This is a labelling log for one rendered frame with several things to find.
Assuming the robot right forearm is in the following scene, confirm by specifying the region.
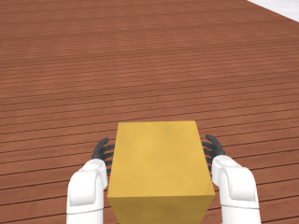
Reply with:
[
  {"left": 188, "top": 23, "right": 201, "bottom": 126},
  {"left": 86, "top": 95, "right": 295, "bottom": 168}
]
[{"left": 211, "top": 155, "right": 262, "bottom": 224}]

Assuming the robot left forearm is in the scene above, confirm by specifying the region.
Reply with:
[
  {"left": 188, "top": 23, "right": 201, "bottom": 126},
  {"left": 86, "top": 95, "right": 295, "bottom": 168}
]
[{"left": 66, "top": 159, "right": 108, "bottom": 224}]

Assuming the robot left hand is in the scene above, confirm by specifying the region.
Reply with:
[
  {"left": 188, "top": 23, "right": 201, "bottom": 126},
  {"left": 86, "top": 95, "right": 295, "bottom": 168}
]
[{"left": 92, "top": 137, "right": 115, "bottom": 174}]

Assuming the carton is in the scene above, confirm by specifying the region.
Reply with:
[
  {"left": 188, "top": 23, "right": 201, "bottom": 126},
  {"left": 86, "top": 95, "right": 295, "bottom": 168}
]
[{"left": 107, "top": 120, "right": 216, "bottom": 224}]

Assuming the robot right hand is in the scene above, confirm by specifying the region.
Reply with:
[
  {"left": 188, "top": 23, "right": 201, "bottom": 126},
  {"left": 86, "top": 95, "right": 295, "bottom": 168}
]
[{"left": 201, "top": 134, "right": 225, "bottom": 172}]

